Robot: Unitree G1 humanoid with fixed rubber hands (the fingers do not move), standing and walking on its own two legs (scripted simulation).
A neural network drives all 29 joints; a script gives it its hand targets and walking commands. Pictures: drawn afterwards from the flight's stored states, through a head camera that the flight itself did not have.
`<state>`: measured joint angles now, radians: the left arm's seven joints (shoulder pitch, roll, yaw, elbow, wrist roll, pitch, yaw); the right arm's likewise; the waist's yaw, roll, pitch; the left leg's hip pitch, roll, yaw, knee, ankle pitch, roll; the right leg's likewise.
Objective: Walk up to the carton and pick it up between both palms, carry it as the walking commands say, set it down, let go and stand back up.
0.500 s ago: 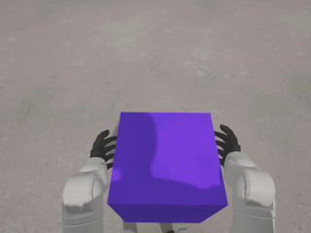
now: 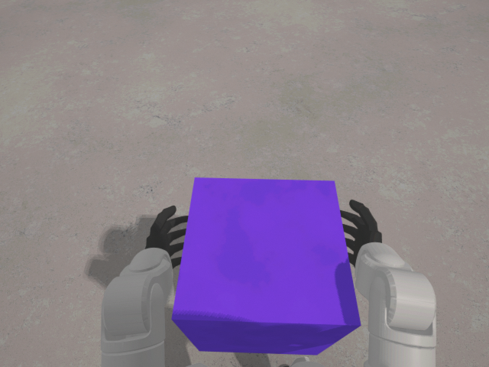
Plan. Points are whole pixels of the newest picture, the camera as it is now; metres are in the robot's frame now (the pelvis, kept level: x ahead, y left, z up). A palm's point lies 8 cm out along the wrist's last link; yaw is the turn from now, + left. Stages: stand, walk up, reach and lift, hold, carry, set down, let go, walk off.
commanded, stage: carry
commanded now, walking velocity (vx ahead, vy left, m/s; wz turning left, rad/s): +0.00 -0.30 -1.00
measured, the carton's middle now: (260, 273) +0.28 +0.00 -0.01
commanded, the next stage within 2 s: none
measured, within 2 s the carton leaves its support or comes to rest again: neither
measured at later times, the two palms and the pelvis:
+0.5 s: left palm (434, 267) +0.25 -0.24 +0.07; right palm out of the picture +0.11 -0.50 +0.06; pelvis -0.06 -0.22 +0.00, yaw -29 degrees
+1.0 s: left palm out of the picture +0.04 -0.56 +0.09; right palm out of the picture -0.21 -0.72 +0.09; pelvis -0.22 -0.40 -0.01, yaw -60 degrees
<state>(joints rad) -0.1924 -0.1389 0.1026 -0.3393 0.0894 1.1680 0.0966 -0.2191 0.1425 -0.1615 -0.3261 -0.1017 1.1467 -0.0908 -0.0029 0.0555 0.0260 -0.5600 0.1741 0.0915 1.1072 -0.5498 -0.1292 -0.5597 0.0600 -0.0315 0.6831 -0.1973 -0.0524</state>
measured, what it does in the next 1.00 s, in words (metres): steps to the right, turning right: left foot, then right foot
